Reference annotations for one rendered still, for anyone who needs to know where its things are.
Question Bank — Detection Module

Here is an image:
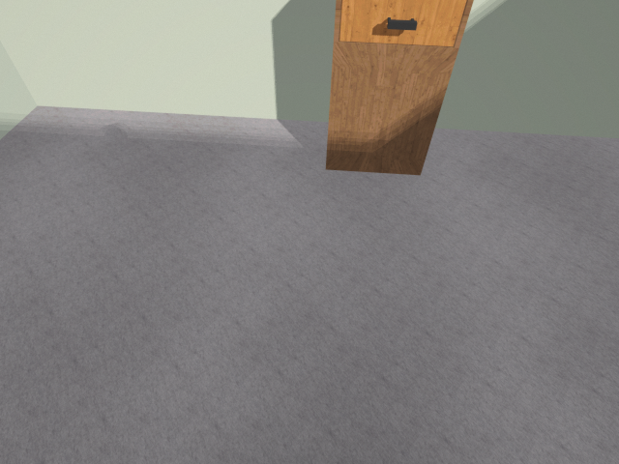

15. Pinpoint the cabinet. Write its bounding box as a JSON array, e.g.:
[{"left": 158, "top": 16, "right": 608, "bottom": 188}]
[{"left": 326, "top": 0, "right": 474, "bottom": 175}]

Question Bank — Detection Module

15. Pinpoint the handle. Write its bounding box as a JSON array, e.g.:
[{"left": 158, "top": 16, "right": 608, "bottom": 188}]
[{"left": 387, "top": 17, "right": 417, "bottom": 30}]

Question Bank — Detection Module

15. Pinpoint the drawer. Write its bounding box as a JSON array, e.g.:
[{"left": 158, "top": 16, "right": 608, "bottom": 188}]
[{"left": 339, "top": 0, "right": 467, "bottom": 46}]

